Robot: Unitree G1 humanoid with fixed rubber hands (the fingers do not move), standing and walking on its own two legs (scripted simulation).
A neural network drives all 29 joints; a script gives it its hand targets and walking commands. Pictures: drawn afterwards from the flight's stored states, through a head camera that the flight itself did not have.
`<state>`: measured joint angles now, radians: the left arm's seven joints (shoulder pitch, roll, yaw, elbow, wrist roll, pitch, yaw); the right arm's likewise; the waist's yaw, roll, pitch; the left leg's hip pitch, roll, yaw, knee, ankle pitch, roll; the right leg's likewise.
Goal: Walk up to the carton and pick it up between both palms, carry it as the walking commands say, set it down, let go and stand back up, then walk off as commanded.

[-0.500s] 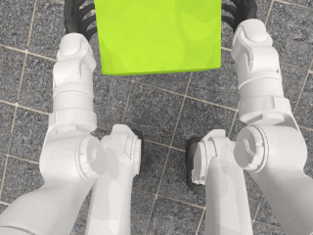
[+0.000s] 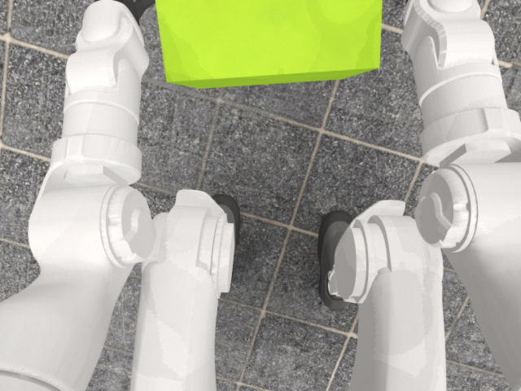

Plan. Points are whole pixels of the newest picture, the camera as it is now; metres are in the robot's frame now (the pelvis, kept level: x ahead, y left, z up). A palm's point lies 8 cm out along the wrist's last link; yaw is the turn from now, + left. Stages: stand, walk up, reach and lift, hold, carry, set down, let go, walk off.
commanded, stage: set down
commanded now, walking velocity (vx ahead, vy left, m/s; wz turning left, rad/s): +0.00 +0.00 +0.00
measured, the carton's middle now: out of the picture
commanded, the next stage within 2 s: none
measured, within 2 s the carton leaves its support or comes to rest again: rests again in 0.82 s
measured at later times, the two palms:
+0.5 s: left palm (125, 15) +0.52 +0.21 -0.17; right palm out of the picture +0.56 -0.13 -0.17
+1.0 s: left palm (132, 20) +0.52 +0.21 -0.19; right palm out of the picture +0.55 -0.13 -0.19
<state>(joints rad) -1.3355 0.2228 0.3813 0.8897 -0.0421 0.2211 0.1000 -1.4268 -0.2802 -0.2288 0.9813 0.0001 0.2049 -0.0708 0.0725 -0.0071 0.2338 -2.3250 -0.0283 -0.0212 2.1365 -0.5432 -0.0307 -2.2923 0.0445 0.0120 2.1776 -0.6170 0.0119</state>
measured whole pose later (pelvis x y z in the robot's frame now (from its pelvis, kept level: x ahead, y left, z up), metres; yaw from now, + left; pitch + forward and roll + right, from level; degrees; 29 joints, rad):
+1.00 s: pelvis +0.00 +0.00 -0.01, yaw +0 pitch +38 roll +1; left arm -1.39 0.29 0.33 1.07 -0.10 0.15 0.07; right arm -1.47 -0.32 -0.12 1.10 0.07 0.15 -0.06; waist 0.07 0.00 0.34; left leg -2.29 -0.02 -0.01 2.20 -0.57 -0.04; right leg -2.28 0.06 0.02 2.25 -0.63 0.01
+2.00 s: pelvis -0.01 +0.00 -0.01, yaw +0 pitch +35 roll +1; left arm -1.47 0.31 0.24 1.23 -0.19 0.02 0.10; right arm -1.55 -0.41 -0.02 1.22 0.15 0.06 -0.07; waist 0.08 0.02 0.43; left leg -2.26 -0.02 0.00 2.21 -0.56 -0.03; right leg -2.23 0.06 0.04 2.25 -0.63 0.03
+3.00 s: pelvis +0.01 +0.01 +0.09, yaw +0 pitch +46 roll -1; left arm -1.19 0.29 0.28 0.88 -0.14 0.15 0.08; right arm -1.31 -0.43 -0.17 1.02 0.09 0.16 0.00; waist 0.08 -0.01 0.02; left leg -2.13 -0.03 -0.02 1.86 -0.53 -0.02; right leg -2.09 0.03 0.02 1.89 -0.60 0.02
